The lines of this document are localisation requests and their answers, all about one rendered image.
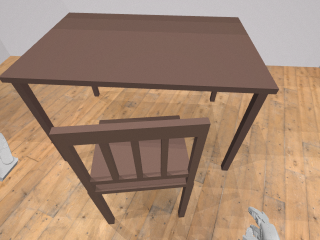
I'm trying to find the robot left hand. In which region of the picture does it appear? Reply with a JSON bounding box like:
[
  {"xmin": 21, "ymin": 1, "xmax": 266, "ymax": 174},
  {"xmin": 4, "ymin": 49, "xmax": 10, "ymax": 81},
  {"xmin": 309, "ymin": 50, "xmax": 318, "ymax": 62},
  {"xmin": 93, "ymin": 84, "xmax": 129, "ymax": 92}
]
[{"xmin": 0, "ymin": 132, "xmax": 18, "ymax": 182}]

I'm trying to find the chair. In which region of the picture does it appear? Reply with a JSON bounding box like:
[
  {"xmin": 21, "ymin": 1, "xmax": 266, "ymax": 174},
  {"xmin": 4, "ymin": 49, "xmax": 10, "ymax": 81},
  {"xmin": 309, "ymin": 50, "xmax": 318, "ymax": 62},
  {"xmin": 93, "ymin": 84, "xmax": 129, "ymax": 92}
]
[{"xmin": 49, "ymin": 115, "xmax": 211, "ymax": 225}]

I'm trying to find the table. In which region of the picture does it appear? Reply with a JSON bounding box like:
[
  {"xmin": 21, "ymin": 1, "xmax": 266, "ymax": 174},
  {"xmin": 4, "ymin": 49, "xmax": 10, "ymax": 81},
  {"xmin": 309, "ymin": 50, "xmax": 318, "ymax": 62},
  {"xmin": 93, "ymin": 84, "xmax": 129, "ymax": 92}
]
[{"xmin": 0, "ymin": 12, "xmax": 279, "ymax": 171}]

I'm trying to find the robot right hand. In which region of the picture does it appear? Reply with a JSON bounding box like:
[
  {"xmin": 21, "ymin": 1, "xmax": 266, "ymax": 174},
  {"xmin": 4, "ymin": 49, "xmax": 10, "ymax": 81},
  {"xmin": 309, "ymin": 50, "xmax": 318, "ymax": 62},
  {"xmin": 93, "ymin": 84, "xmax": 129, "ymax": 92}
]
[{"xmin": 242, "ymin": 206, "xmax": 280, "ymax": 240}]

